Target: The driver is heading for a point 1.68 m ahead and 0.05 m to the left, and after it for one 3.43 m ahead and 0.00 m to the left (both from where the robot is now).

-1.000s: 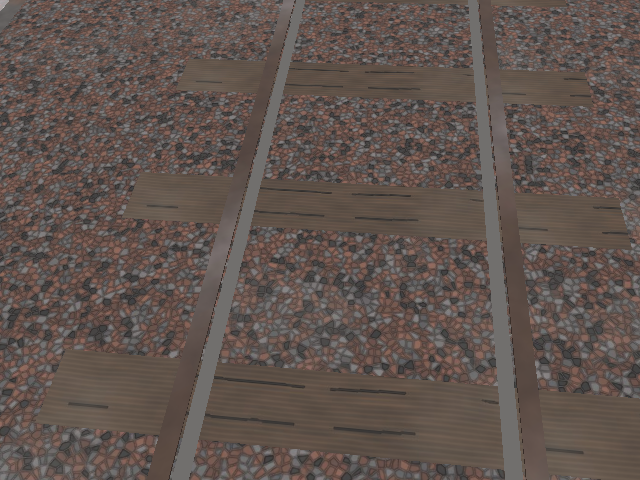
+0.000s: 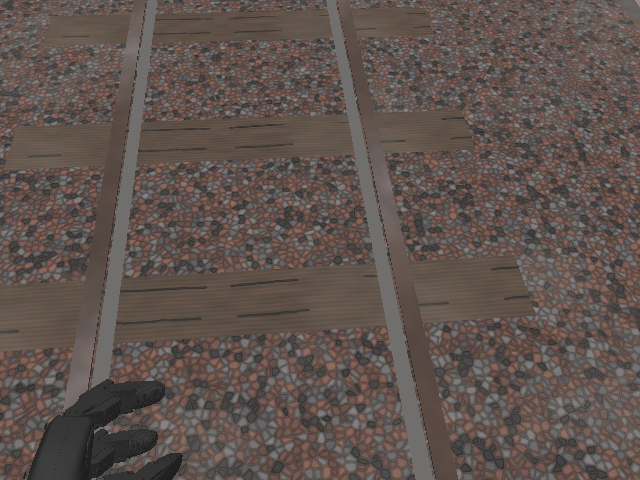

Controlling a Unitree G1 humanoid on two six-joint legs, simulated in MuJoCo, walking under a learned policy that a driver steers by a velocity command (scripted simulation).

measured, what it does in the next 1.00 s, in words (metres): walks ahead: right foot, then left foot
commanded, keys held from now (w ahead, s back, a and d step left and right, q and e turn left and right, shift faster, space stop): w+q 0.36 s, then w+e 0.64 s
